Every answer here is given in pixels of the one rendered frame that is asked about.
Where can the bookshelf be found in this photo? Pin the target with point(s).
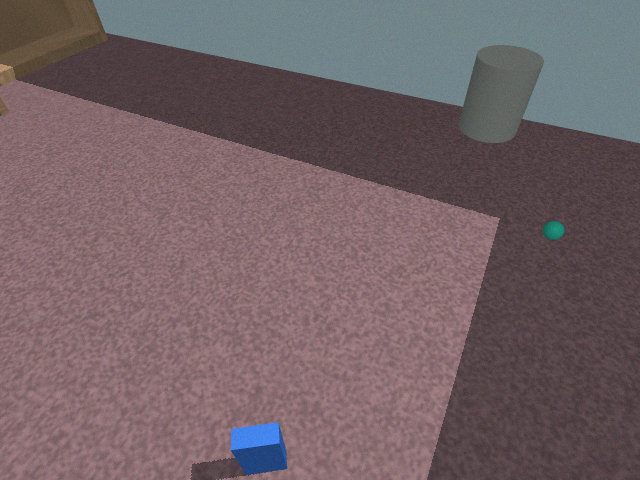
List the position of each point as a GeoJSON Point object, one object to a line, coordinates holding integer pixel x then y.
{"type": "Point", "coordinates": [37, 33]}

